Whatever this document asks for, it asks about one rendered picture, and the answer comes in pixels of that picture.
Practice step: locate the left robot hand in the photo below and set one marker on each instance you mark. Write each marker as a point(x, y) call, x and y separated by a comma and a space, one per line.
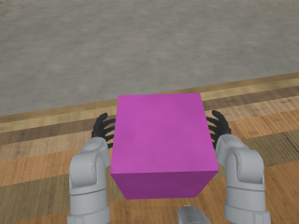
point(100, 131)

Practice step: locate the robot left forearm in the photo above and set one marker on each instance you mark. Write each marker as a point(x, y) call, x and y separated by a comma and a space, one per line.
point(87, 184)

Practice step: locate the right robot hand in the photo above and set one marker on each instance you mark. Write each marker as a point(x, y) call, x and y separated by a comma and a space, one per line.
point(221, 129)

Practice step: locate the carton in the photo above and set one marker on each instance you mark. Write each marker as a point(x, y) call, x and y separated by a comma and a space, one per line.
point(162, 147)

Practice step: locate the robot right thigh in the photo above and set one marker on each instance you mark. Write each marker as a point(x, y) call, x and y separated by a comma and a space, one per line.
point(191, 215)

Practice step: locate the robot right forearm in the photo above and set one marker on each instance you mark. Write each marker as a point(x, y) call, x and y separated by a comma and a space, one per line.
point(244, 178)

